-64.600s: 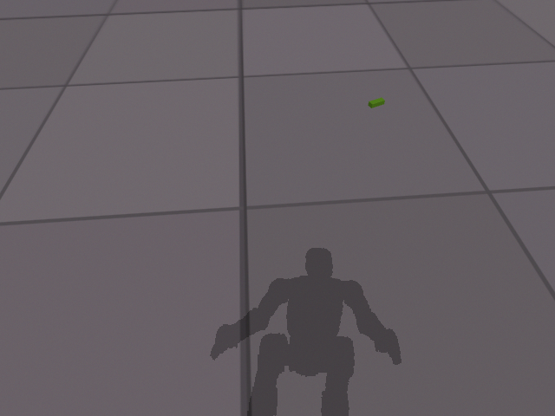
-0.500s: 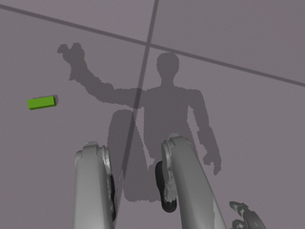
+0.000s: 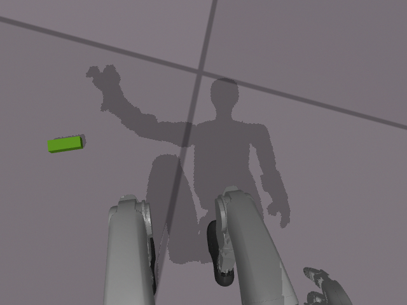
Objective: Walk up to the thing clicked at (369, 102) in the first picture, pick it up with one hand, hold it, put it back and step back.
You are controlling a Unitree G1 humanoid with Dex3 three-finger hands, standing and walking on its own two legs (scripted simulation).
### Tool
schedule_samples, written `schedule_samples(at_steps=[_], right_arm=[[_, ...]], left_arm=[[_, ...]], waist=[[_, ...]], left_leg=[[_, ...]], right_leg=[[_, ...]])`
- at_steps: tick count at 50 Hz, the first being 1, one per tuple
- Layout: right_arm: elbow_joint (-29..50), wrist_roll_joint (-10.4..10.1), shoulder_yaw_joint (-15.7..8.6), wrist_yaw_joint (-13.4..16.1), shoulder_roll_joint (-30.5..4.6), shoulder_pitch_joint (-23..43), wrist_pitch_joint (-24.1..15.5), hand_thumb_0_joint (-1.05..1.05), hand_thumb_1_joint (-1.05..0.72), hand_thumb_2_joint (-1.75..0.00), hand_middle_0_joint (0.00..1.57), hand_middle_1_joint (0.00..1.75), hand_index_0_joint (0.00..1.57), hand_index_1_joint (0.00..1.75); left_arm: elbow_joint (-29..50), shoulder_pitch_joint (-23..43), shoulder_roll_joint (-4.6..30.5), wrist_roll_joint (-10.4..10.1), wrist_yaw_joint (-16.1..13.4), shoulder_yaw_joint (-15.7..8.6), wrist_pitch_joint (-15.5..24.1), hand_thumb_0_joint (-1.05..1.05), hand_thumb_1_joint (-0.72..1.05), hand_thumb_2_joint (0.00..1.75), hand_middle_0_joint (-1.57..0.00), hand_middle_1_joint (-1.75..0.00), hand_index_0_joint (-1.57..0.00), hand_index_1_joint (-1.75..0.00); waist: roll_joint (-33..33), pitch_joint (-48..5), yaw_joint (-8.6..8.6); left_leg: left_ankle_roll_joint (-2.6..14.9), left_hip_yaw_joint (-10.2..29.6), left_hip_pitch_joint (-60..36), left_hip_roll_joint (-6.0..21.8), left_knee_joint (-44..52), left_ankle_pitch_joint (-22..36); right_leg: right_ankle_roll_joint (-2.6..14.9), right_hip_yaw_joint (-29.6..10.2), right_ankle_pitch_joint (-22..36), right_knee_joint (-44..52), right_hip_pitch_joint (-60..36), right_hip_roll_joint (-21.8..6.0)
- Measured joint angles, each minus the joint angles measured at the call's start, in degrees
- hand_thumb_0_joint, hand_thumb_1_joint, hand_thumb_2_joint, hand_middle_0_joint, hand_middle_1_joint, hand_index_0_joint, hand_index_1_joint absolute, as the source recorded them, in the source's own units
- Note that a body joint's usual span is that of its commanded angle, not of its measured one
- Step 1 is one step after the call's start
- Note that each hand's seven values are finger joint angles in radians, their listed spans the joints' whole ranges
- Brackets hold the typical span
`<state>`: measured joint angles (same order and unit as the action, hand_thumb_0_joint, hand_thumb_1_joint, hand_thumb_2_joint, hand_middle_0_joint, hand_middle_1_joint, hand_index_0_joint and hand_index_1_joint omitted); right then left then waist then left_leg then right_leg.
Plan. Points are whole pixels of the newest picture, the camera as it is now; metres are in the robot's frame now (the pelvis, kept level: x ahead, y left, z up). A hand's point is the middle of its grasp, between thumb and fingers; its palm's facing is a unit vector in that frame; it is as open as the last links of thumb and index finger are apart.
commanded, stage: go down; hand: left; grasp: from above
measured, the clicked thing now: (65, 144) +0.51 +0.36 -0.47
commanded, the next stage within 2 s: approach in 0.86 s
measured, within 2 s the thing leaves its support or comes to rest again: neither
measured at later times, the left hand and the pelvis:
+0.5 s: hand out of the picture +0.47 +0.40 -0.03, palm faces -0.43 -0.08 -0.90, open 14.1 cm; pelvis +0.00 +0.01 +0.02, yaw +0 degrees
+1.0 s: hand out of the picture +0.47 +0.41 -0.02, palm faces -0.44 -0.09 -0.90, open 14.0 cm; pelvis +0.01 +0.01 +0.04, yaw +0 degrees
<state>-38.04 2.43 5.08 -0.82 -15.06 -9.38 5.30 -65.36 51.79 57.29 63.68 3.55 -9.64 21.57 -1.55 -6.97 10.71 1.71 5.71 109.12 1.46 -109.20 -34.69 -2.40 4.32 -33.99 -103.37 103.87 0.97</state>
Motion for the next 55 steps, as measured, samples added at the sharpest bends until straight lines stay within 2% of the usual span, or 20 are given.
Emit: schedule_samples(at_steps=[18, 50, 55], right_arm=[[-0.62, -0.05, -0.03, -0.11, 0.23, -0.62, 0.12, 0.01, -0.92, -0.9, 0.2, 0.3, 0.21, 0.3], [-0.75, -0.06, -0.34, -0.4, 0.38, -0.15, 0.44, 0.01, -0.92, -0.91, 0.2, 0.3, 0.2, 0.3], [-0.72, 0.03, -0.21, -0.53, 0.32, -0.18, 0.43, 0.01, -0.92, -0.91, 0.2, 0.3, 0.2, 0.3]], left_arm=[[-1.05, 0.19, 0.04, 1.06, -0.89, 0.16, 0.09, 0.0, -0.53, 0.96, -0.12, -0.99, -0.11, -0.99], [-1.79, -0.6, 0.41, 0.96, -1.5, -0.45, 0.97, 0.0, -0.5, 0.93, -0.16, -0.93, -0.15, -0.95], [-3.27, 0.13, 0.71, 1.06, -2.22, 0.21, 1.06, 0.0, -0.51, 0.94, -0.15, -0.95, -0.14, -0.96]], waist=[[-0.07, -0.04, 0.23], [0.02, -0.03, -0.18], [0.16, -0.01, -0.09]], left_leg=[[0.34, -0.14, -2.32, 0.08, 2.63, 0.33], [0.32, -0.16, -6.87, 0.32, 6.65, 0.06], [0.31, -0.23, -6.91, 0.34, 6.87, 0.17]], right_leg=[[-0.11, -0.05, 0.6, 3.12, -2.55, 0.08], [-0.12, -0.02, 0.69, 7.54, -7.12, 0.3], [-0.02, -0.09, 0.78, 7.68, -7.08, 0.32]])
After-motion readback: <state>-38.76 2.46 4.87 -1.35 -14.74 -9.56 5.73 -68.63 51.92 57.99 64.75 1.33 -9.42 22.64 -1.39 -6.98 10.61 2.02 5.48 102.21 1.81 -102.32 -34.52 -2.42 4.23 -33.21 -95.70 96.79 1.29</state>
